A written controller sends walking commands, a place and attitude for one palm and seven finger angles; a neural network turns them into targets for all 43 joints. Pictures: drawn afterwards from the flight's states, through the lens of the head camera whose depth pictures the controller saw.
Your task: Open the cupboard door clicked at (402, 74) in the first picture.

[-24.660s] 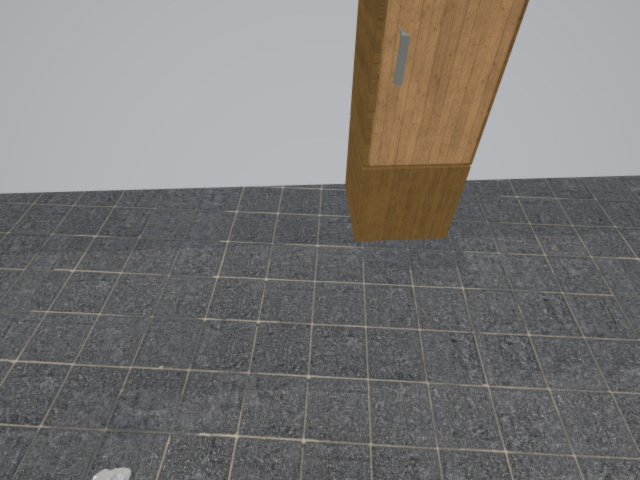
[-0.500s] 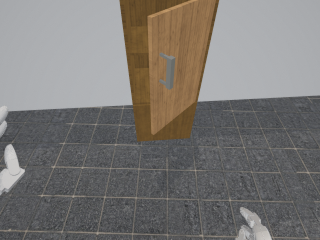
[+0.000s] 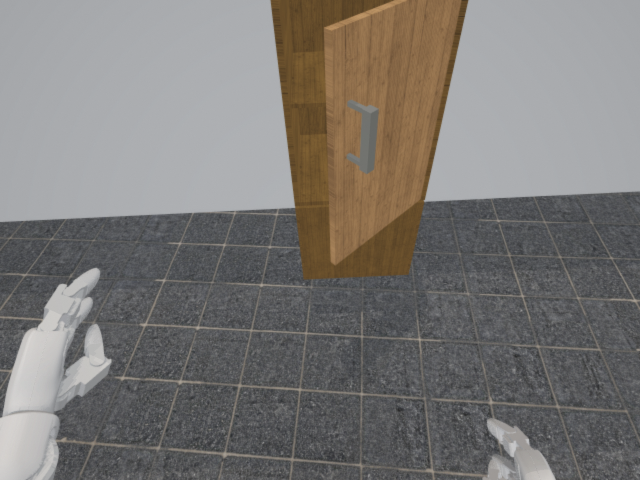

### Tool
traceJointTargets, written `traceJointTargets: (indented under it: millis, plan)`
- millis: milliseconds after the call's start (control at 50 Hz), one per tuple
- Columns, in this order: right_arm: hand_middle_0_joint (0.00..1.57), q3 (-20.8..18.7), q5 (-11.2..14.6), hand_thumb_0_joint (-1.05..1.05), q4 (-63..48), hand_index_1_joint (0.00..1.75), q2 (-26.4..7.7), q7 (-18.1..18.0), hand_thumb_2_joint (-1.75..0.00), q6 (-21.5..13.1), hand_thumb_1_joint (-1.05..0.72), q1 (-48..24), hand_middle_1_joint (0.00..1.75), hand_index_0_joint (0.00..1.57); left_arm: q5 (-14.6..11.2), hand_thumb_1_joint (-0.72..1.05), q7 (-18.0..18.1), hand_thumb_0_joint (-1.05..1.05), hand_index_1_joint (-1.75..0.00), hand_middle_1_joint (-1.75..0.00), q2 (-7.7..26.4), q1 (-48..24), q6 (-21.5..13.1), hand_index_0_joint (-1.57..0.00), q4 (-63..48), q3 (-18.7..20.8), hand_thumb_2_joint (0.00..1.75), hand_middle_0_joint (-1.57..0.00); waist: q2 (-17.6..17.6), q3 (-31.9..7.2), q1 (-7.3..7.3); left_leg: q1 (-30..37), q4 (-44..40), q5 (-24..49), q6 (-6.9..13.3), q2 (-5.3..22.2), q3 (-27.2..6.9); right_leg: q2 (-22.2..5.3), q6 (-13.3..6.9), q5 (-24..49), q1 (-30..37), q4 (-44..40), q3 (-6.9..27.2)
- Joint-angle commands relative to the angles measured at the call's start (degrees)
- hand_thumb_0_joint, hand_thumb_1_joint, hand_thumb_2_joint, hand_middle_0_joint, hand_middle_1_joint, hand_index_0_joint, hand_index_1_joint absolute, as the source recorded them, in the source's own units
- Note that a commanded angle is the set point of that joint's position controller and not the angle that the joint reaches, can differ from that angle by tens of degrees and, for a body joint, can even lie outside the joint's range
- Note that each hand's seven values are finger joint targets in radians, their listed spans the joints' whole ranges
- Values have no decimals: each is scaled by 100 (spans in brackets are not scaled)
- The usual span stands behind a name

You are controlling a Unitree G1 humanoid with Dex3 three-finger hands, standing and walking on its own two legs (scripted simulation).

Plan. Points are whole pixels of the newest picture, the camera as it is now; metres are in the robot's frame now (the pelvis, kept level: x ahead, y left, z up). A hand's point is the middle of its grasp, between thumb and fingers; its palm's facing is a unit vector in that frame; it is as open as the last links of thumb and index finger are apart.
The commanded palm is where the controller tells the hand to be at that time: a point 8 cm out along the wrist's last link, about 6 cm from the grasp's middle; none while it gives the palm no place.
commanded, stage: let the arm hang, fingers relaxed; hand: left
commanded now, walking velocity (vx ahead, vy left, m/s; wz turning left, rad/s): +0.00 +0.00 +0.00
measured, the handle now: (360, 137) +0.71 -0.03 +0.05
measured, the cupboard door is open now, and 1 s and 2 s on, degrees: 41 41 41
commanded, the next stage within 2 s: look to check the result in 1.02 s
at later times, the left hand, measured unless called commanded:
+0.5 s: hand out of the picture +0.00 +0.22 -0.17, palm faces +0.00 -0.96 -0.29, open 7.3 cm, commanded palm none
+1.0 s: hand out of the picture +0.10 +0.22 -0.15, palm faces -0.01 -0.95 -0.32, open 7.4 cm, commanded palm none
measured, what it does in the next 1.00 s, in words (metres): stands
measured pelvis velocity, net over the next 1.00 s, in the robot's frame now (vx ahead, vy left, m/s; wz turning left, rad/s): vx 0.01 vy -0.01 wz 0.01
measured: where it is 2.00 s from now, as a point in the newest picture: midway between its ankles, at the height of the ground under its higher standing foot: outside the picture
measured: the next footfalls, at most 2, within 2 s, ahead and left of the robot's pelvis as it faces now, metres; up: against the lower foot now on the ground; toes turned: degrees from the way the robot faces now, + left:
none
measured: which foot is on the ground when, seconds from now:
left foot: down 0.00-1.00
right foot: down 0.00-1.00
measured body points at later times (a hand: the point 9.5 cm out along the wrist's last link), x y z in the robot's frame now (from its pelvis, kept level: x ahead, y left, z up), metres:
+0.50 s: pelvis -0.01 -0.01 +0.00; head +0.01 -0.02 +0.45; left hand +0.00 +0.27 -0.14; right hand -0.01 -0.28 -0.15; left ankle +0.03 +0.11 -0.74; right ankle +0.05 -0.14 -0.74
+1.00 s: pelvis +0.01 -0.01 +0.01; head +0.03 -0.02 +0.46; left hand +0.10 +0.27 -0.12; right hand +0.07 -0.29 -0.14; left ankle +0.03 +0.12 -0.74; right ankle +0.05 -0.14 -0.74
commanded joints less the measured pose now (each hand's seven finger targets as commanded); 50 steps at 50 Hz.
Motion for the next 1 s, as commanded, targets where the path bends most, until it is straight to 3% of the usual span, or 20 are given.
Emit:
traceJointTargets:
  millis: [0,20,60,100,160,200,280,300,340,500,720,980]
  plan:
    - [20,-315,-50,0,-115,30,-1077,39,-90,255,-90,-165,30,20,101,90,-336,0,-30,-30,117,-82,623,-20,2141,-709,90,-20,-650,-285,-127,-588,-464,662,315,681,-862,-44,-282,-322,316,260,377]
    - [20,-314,-66,0,-52,30,-1095,54,-90,312,-90,-137,30,20,127,90,-330,0,-30,-30,270,-292,609,-20,2441,-730,90,-20,-1177,-269,-129,-471,-331,477,273,551,-793,-165,-369,-302,249,91,500]
    - [20,-312,-96,0,118,30,-1101,63,-90,429,-90,-33,30,20,135,90,-331,0,-30,-30,443,-648,632,-20,3077,-777,90,-20,-1595,-316,-180,-144,-48,174,231,287,-577,-477,-525,-477,25,-274,749]
    - [20,-257,-125,0,312,30,-992,57,-90,526,-90,28,30,20,93,90,-307,0,-30,-30,443,-910,684,-20,3678,-901,90,-20,-1169,-248,-225,109,-24,118,184,193,-439,-546,-560,-674,-133,-417,818]
    - [20,-186,-136,0,565,30,-857,43,-90,584,-90,28,30,20,46,90,-285,0,-30,-30,376,-958,691,-20,4435,-1027,90,-20,-119,-250,-152,43,-345,109,153,257,-477,-422,-474,-680,182,-362,760]
    - [20,-165,-121,0,750,30,-825,19,-90,599,-90,41,30,20,20,90,-276,0,-30,-30,330,-896,670,-20,4882,-1055,90,-20,220,-285,-114,-16,-543,-49,137,320,-526,-346,-444,-723,405,-399,739]
    - [20,-193,-109,0,1100,30,-787,-37,-90,629,-90,216,30,20,-13,90,-268,0,-30,-30,238,-817,645,-20,5536,-1018,90,-20,435,-156,-80,-45,-687,-350,123,350,-550,-351,-490,-891,542,-654,694]
    - [20,-196,-105,0,1179,30,-781,-45,-90,635,-90,267,30,20,-25,90,-272,0,-30,-30,253,-821,638,-20,5674,-1026,90,-20,441,-137,-85,-18,-719,-417,124,353,-554,-352,-496,-944,532,-711,706]
    - [20,-219,-93,0,1316,30,-783,-55,-90,665,-90,396,30,20,-24,90,-275,0,-30,-30,257,-893,638,-20,5879,-1021,90,-20,60,85,-115,9,-772,-582,129,376,-560,-366,-497,-1196,401,-907,682]
    - [20,-286,-120,0,1709,30,-855,-61,-90,691,-90,664,30,20,-16,90,-280,0,-30,-30,365,-1102,664,-20,6366,-972,90,-20,-471,474,-132,14,-938,-950,178,361,-584,-379,-493,-1829,131,-1185,684]
    - [20,-275,-103,0,1819,30,-1046,-37,-90,582,-90,225,30,20,-16,90,-281,0,-30,-30,514,-1376,590,-20,6500,-977,90,-20,-253,276,-49,120,-1364,-408,177,494,-743,-356,-409,-878,653,-955,576]
    - [20,-210,-83,0,1889,30,-1185,-43,-90,531,-90,-271,30,20,-30,90,-269,0,-30,-30,596,-1702,500,-20,6539,-1033,90,-20,-220,-34,-106,751,-1402,807,75,552,-590,-447,-332,309,990,-1069,553]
